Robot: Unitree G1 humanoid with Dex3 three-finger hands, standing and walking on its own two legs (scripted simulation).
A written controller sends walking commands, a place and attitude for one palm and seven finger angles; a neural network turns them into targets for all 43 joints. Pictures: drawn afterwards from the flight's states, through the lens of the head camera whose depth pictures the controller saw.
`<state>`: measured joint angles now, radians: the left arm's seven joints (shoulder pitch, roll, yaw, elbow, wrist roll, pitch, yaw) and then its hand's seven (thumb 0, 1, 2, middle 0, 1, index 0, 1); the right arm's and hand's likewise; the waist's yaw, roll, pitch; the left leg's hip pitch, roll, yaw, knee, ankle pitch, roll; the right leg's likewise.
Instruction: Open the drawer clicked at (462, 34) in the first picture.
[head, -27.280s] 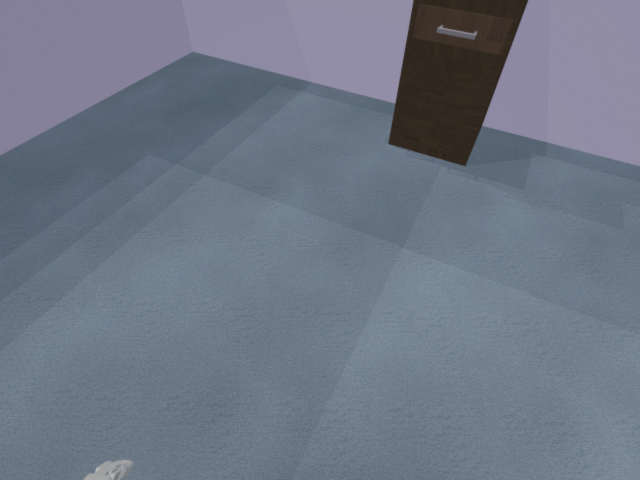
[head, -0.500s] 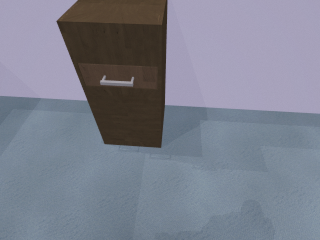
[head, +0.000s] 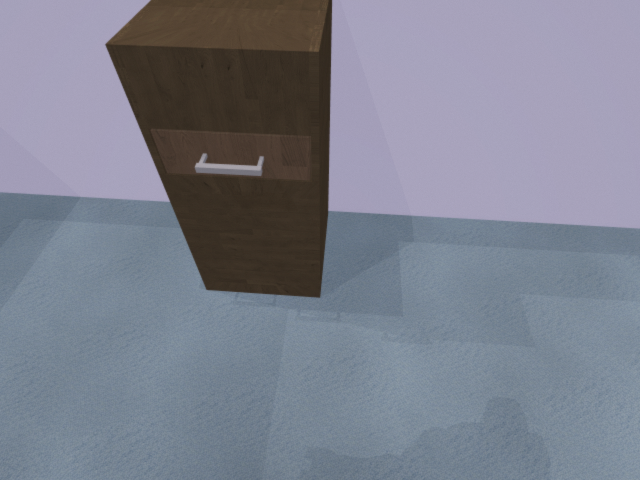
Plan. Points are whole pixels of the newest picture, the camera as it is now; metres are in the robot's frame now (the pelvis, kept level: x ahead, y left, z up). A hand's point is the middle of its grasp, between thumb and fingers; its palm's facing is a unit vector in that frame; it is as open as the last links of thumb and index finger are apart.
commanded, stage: take the last steps up to it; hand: left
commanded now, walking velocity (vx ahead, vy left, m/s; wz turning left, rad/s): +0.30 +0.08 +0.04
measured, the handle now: (230, 164) +0.82 +0.27 -0.14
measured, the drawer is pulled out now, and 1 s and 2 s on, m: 0.00 0.00 0.00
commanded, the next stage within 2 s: come to a stop and stand still in 0.74 s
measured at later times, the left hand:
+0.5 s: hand out of the picture +0.06 +0.23 -0.19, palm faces +0.05 -0.99 -0.15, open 7.4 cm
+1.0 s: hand (227, 339) +0.37 +0.19 -0.18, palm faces +0.05 -0.97 -0.23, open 7.2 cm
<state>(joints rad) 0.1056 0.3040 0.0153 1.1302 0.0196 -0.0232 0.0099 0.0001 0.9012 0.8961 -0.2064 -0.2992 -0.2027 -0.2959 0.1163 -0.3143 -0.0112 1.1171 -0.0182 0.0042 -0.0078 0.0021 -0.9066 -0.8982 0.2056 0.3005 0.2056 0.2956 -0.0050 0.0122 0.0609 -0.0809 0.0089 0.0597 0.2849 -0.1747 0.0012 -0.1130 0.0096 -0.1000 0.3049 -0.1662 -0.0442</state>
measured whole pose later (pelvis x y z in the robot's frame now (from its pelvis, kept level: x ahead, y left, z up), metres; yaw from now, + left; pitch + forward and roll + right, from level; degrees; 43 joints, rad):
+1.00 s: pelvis +0.27 +0.02 -0.01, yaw +1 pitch +0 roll +1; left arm 0.12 0.13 0.06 0.99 0.02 -0.04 0.05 -0.03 0.94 0.90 -0.21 -0.30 -0.20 -0.30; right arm 0.27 -0.13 -0.05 1.10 0.00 0.02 -0.04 0.00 -0.91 -0.90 0.20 0.30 0.20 0.29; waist -0.03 0.02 0.12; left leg -0.41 0.05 0.02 1.03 -0.45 -0.02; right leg -0.28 0.00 -0.15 0.50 -0.22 -0.09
